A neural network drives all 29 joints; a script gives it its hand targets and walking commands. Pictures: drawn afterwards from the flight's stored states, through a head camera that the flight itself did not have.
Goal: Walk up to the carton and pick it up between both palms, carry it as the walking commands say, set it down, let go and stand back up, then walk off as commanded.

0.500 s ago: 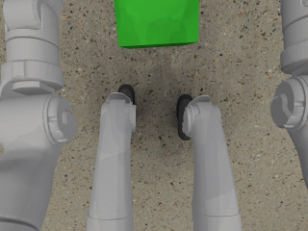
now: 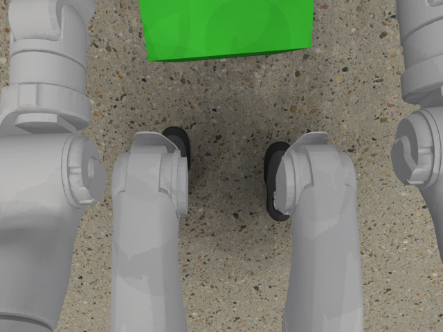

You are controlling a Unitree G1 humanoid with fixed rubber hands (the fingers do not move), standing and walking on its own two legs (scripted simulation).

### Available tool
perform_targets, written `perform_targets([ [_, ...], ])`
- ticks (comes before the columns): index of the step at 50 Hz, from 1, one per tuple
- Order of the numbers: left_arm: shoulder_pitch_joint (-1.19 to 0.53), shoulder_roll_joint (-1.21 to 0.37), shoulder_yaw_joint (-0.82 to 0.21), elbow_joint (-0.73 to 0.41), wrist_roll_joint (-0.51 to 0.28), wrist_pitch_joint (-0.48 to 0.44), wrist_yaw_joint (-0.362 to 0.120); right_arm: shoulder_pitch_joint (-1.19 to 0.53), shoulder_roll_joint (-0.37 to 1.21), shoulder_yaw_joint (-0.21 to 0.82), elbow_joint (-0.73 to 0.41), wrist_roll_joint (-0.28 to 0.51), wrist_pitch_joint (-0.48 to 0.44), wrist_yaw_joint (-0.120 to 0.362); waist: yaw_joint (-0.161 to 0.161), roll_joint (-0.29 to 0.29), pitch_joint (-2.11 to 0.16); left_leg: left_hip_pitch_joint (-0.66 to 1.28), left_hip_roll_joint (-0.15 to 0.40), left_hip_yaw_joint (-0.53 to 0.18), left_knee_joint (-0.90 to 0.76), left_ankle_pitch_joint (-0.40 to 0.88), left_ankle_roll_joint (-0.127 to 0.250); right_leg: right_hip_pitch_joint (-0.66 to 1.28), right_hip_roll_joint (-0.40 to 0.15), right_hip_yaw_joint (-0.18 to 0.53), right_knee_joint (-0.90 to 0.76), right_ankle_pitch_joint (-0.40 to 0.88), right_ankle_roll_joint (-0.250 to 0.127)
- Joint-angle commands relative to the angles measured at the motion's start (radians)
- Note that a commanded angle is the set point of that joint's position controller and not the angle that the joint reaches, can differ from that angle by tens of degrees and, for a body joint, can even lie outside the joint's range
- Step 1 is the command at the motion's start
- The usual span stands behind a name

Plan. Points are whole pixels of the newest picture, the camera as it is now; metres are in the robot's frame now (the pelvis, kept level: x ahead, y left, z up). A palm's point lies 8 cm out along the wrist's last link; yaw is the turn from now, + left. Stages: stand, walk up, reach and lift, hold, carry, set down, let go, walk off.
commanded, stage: reach and lift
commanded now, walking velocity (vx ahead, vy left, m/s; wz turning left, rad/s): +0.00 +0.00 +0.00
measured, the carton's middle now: out of the picture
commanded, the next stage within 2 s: none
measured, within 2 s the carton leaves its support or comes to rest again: leaves its support in 1.98 s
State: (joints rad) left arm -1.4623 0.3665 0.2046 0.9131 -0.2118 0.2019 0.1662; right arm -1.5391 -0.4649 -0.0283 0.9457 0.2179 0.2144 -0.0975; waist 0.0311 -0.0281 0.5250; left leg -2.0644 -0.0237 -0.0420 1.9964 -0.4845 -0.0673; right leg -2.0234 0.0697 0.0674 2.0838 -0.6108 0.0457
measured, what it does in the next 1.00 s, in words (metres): lowers itself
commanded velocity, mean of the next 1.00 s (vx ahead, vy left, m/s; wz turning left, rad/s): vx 0.00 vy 0.00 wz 0.00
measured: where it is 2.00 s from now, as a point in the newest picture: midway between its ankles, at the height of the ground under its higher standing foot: (226, 187)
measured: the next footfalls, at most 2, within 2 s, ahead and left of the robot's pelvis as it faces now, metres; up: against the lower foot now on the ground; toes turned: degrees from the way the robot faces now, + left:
none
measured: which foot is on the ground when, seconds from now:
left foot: down 0.00-1.00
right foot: down 0.00-1.00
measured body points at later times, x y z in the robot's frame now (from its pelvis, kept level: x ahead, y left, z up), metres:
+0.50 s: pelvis +0.02 +0.00 -0.07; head +0.40 -0.01 +0.16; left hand +0.57 +0.21 -0.25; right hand +0.59 -0.17 -0.26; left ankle +0.14 +0.14 -0.39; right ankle +0.11 -0.12 -0.39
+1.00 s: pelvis +0.01 +0.00 -0.06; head +0.39 -0.01 +0.16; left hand +0.57 +0.19 -0.25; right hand +0.59 -0.15 -0.25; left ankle +0.14 +0.14 -0.39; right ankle +0.11 -0.12 -0.39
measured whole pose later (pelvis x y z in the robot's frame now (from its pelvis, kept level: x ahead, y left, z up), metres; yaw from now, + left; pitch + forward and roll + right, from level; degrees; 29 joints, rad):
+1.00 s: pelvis +0.01 +0.00 -0.06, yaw -1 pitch +32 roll +2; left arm -1.54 0.37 0.11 1.17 -0.31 0.05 0.13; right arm -1.55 -0.39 0.06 1.08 0.23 0.08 -0.10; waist 0.04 0.00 0.52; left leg -2.23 0.00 -0.03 2.19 -0.52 -0.07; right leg -2.20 0.06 0.06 2.28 -0.64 0.04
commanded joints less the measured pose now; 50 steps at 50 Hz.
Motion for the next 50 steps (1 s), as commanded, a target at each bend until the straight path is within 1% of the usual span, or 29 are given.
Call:
perform_targets([
  [1, -0.28, 0.157, 0.011, -0.131, -0.001, -0.068, -0.001, -0.332, -0.18, -0.03, -0.118, -0.002, -0.064, -0.008, 0.046, -0.019, -1.894, 0.807, -0.005, 0.132, -0.06, 0.382, 0.029, 0.565, -0.029, -0.127, -0.178, 0.354, -0.001],
  [2, -0.277, 0.153, 0.008, -0.113, -0.003, -0.076, -0.003, -0.327, -0.171, -0.023, -0.099, 0.003, -0.071, -0.007, 0.049, -0.015, -1.866, 0.79, -0.003, 0.133, -0.046, 0.383, 0.028, 0.546, -0.03, -0.125, -0.167, 0.354, 0.0],
  [3, -0.275, 0.144, 0.001, -0.102, -0.012, -0.082, -0.005, -0.327, -0.174, -0.024, -0.095, 0.002, -0.08, -0.007, 0.04, -0.017, -1.852, 0.785, -0.001, 0.129, -0.033, 0.384, 0.028, 0.538, -0.033, -0.125, -0.157, 0.35, -0.001],
  [5, -0.27, 0.144, -0.005, -0.097, -0.016, -0.097, -0.007, -0.318, -0.172, -0.021, -0.09, 0.004, -0.094, -0.009, 0.04, -0.014, -1.835, 0.774, 0.0, 0.128, -0.007, 0.399, 0.026, 0.527, -0.033, -0.122, -0.134, 0.365, 0.0],
  [6, -0.268, 0.144, -0.01, -0.075, -0.017, -0.105, -0.009, -0.318, -0.17, -0.019, -0.069, 0.002, -0.1, -0.008, 0.039, -0.014, -1.797, 0.756, 0.003, 0.126, 0.004, 0.401, 0.025, 0.503, -0.034, -0.122, -0.123, 0.362, 0.001],
  [8, -0.266, 0.142, -0.016, -0.064, -0.024, -0.12, -0.013, -0.318, -0.162, -0.01, -0.068, 0.003, -0.114, -0.007, 0.042, -0.02, -1.773, 0.735, 0.003, 0.122, 0.024, 0.415, 0.025, 0.494, -0.034, -0.117, -0.102, 0.373, 0.002],
  [9, -0.258, 0.14, -0.021, -0.037, -0.028, -0.126, -0.016, -0.313, -0.154, -0.004, -0.049, 0.008, -0.12, -0.006, 0.043, -0.021, -1.745, 0.718, 0.005, 0.121, 0.034, 0.414, 0.026, 0.482, -0.036, -0.114, -0.094, 0.372, 0.003],
  [10, -0.261, 0.137, -0.025, -0.042, -0.034, -0.135, -0.018, -0.314, -0.156, -0.002, -0.055, 0.007, -0.127, -0.004, 0.041, -0.022, -1.739, 0.712, 0.006, 0.121, 0.044, 0.426, 0.024, 0.477, -0.036, -0.112, -0.084, 0.38, 0.003],
  [12, -0.262, 0.119, -0.047, -0.016, -0.052, -0.144, -0.024, -0.31, -0.149, 0.008, -0.034, 0.015, -0.137, -0.001, 0.03, -0.016, -1.705, 0.694, 0.01, 0.115, 0.063, 0.433, 0.023, 0.459, -0.04, -0.108, -0.068, 0.388, 0.002],
  [14, -0.259, 0.109, -0.059, 0.034, -0.061, -0.151, -0.033, -0.315, -0.143, 0.021, -0.018, 0.023, -0.146, 0.003, 0.028, -0.016, -1.636, 0.649, 0.017, 0.109, 0.08, 0.416, 0.024, 0.429, -0.043, -0.101, -0.054, 0.38, 0.004],
  [16, -0.272, 0.12, -0.056, 0.033, -0.075, -0.162, -0.035, -0.339, -0.154, 0.025, -0.037, 0.018, -0.155, 0.0, 0.039, -0.03, -1.624, 0.616, 0.016, 0.11, 0.093, 0.418, 0.023, 0.445, -0.047, -0.091, -0.038, 0.389, 0.003],
  [17, -0.271, 0.122, -0.056, 0.053, -0.081, -0.168, -0.037, -0.333, -0.147, 0.031, -0.01, 0.014, -0.157, 0.0, 0.038, -0.036, -1.586, 0.584, 0.017, 0.109, 0.099, 0.409, 0.022, 0.436, -0.05, -0.09, -0.031, 0.387, 0.003],
  [19, -0.269, 0.128, -0.057, 0.056, -0.097, -0.177, -0.041, -0.332, -0.137, 0.042, -0.044, 0.015, -0.163, -0.002, 0.032, -0.067, -1.597, 0.576, 0.017, 0.106, 0.114, 0.43, 0.025, 0.467, -0.054, -0.085, -0.023, 0.418, 0.007],
  [21, -0.246, 0.134, -0.058, 0.081, -0.107, -0.179, -0.043, -0.317, -0.13, 0.046, -0.052, 0.014, -0.163, -0.005, 0.024, -0.087, -1.596, 0.566, 0.016, 0.109, 0.121, 0.427, 0.03, 0.479, -0.052, -0.087, -0.022, 0.427, 0.009],
  [23, -0.222, 0.133, -0.057, 0.106, -0.105, -0.18, -0.044, -0.304, -0.114, 0.048, -0.057, 0.015, -0.162, -0.003, 0.035, -0.09, -1.573, 0.545, 0.016, 0.112, 0.122, 0.424, 0.034, 0.472, -0.05, -0.085, -0.02, 0.432, 0.011],
  [26, -0.202, 0.143, -0.042, 0.11, -0.091, -0.184, -0.042, -0.287, -0.11, 0.045, -0.067, 0.016, -0.161, -0.002, 0.057, -0.077, -1.575, 0.542, 0.014, 0.114, 0.123, 0.429, 0.035, 0.469, -0.045, -0.082, -0.013, 0.438, 0.01],
  [28, -0.204, 0.142, -0.043, 0.1, -0.091, -0.187, -0.041, -0.276, -0.104, 0.049, -0.061, 0.018, -0.159, -0.004, 0.059, -0.067, -1.584, 0.541, 0.013, 0.117, 0.122, 0.43, 0.036, 0.476, -0.044, -0.078, -0.014, 0.443, 0.007],
  [34, -0.221, 0.121, -0.058, 0.088, -0.107, -0.187, -0.044, -0.282, -0.098, 0.058, -0.063, 0.024, -0.156, -0.004, 0.047, -0.062, -1.58, 0.54, 0.013, 0.113, 0.12, 0.425, 0.036, 0.475, -0.043, -0.075, -0.023, 0.434, 0.002],
  [36, -0.238, 0.108, -0.074, 0.08, -0.116, -0.186, -0.045, -0.287, -0.092, 0.057, -0.047, 0.02, -0.153, -0.003, 0.034, -0.056, -1.57, 0.546, 0.013, 0.109, 0.112, 0.42, 0.033, 0.463, -0.043, -0.079, -0.026, 0.421, 0.0],
  [37, -0.238, 0.103, -0.075, 0.087, -0.116, -0.186, -0.045, -0.292, -0.084, 0.063, -0.045, 0.023, -0.153, -0.002, 0.038, -0.057, -1.558, 0.543, 0.012, 0.109, 0.111, 0.415, 0.035, 0.452, -0.041, -0.079, -0.028, 0.414, 0.0],
  [41, -0.266, 0.075, -0.088, 0.088, -0.12, -0.185, -0.043, -0.311, -0.072, 0.064, -0.03, 0.016, -0.155, -0.002, 0.026, -0.052, -1.544, 0.547, 0.006, 0.106, 0.102, 0.402, 0.034, 0.441, -0.041, -0.082, -0.036, 0.392, -0.004],
  [42, -0.274, 0.075, -0.087, 0.093, -0.118, -0.185, -0.041, -0.324, -0.065, 0.069, -0.032, 0.017, -0.155, -0.003, 0.033, -0.057, -1.536, 0.545, 0.006, 0.106, 0.099, 0.397, 0.034, 0.435, -0.041, -0.081, -0.038, 0.383, -0.003],
  [43, -0.275, 0.068, -0.087, 0.103, -0.117, -0.185, -0.039, -0.327, -0.061, 0.069, -0.023, 0.013, -0.155, -0.003, 0.029, -0.06, -1.527, 0.542, 0.006, 0.105, 0.097, 0.389, 0.033, 0.431, -0.039, -0.082, -0.04, 0.372, -0.003],
  [46, -0.288, 0.052, -0.083, 0.123, -0.105, -0.186, -0.034, -0.339, -0.047, 0.073, -0.007, 0.01, -0.158, -0.005, 0.035, -0.058, -1.509, 0.537, 0.001, 0.106, 0.089, 0.375, 0.033, 0.423, -0.036, -0.083, -0.045, 0.357, -0.002],
  [47, -0.293, 0.04, -0.084, 0.128, -0.103, -0.186, -0.032, -0.34, -0.044, 0.07, 0.002, 0.005, -0.159, -0.006, 0.029, -0.058, -1.507, 0.536, -0.001, 0.105, 0.085, 0.372, 0.032, 0.421, -0.035, -0.084, -0.047, 0.353, -0.003],
  [48, -0.296, 0.043, -0.077, 0.132, -0.094, -0.188, -0.029, -0.347, -0.041, 0.069, 0.002, 0.004, -0.161, -0.007, 0.035, -0.056, -1.501, 0.538, -0.003, 0.106, 0.082, 0.37, 0.031, 0.417, -0.033, -0.084, -0.047, 0.348, -0.002],
  [49, -0.299, 0.031, -0.078, 0.138, -0.091, -0.188, -0.028, -0.347, -0.037, 0.067, 0.007, 0.0, -0.162, -0.009, 0.029, -0.054, -1.496, 0.538, -0.005, 0.104, 0.08, 0.37, 0.031, 0.415, -0.03, -0.085, -0.049, 0.349, -0.002],
  [50, -0.298, 0.024, -0.074, 0.148, -0.084, -0.188, -0.025, -0.352, -0.032, 0.071, 0.013, 0.0, -0.163, -0.009, 0.035, -0.055, -1.492, 0.541, -0.006, 0.104, 0.076, 0.366, 0.03, 0.41, -0.031, -0.086, -0.05, 0.339, -0.001],
])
